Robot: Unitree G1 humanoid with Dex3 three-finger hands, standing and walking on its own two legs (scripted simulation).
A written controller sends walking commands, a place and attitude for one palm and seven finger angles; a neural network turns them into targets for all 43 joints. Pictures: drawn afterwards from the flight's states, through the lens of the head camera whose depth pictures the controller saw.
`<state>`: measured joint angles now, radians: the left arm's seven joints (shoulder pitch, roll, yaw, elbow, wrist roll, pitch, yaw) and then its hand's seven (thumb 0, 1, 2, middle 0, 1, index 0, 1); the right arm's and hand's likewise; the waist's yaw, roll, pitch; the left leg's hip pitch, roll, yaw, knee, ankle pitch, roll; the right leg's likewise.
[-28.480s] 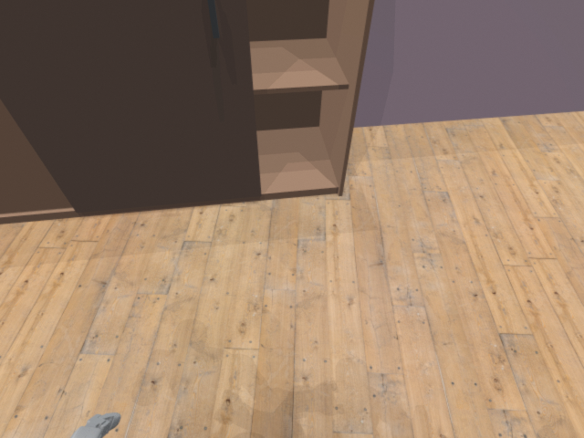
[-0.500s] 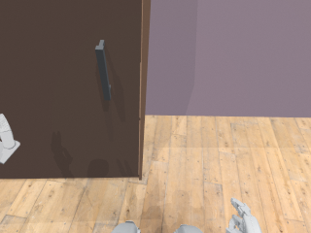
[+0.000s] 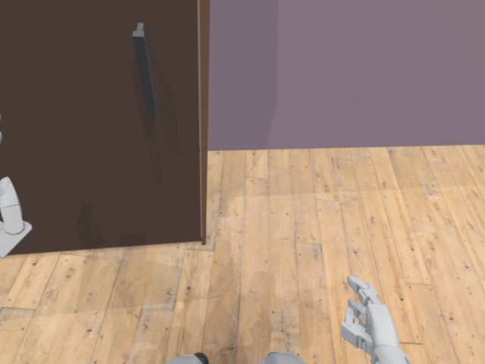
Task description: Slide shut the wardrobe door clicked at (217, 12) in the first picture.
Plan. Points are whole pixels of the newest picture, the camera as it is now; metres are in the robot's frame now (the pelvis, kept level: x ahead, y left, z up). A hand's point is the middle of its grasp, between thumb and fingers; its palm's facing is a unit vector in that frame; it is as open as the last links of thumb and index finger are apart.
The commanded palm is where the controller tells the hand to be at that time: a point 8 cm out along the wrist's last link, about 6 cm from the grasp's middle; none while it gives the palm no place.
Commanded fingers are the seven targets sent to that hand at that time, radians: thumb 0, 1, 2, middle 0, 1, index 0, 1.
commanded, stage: stop stepping back and stand still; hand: left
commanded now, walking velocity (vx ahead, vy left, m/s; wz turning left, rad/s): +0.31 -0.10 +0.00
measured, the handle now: (146, 73) +0.60 +0.23 +0.11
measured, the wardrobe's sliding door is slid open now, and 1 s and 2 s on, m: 0.00 0.00 0.00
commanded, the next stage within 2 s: let the arm hang, fingers relaxed in 0.66 s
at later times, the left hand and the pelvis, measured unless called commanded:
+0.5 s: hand out of the picture +0.12 +0.27 +0.17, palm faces +0.52 -0.78 -0.34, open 7.5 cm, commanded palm +0.04 +0.31 +0.18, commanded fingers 0.00 0.90 0.90 -0.20 -0.30 -0.20 -0.30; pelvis -0.07 +0.00 -0.01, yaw +4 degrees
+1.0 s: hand out of the picture +0.04 +0.20 -0.16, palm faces +0.12 -0.97 -0.19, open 7.4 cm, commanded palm none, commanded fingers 0.00 0.90 0.90 -0.20 -0.30 -0.20 -0.30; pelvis -0.06 +0.01 -0.02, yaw +8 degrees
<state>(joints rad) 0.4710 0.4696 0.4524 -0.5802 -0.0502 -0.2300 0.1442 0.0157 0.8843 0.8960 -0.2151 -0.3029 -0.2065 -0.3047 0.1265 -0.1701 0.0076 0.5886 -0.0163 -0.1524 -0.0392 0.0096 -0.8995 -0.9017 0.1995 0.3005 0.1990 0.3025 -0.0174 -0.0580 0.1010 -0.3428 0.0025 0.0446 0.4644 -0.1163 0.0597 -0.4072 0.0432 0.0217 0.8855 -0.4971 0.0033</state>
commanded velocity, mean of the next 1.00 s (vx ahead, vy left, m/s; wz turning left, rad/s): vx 0.12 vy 0.00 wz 0.00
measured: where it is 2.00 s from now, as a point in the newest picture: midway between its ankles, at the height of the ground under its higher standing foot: outside the picture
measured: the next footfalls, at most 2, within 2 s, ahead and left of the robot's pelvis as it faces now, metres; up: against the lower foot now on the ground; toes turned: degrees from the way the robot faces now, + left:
right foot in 0.18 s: +0.03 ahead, -0.10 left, +0.00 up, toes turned +8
left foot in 0.44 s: -0.03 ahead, +0.11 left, +0.00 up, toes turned +9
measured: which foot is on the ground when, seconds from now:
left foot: down 0.00-0.16, up 0.18-0.42, down 0.44-1.00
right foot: up 0.00-0.16, down 0.18-1.00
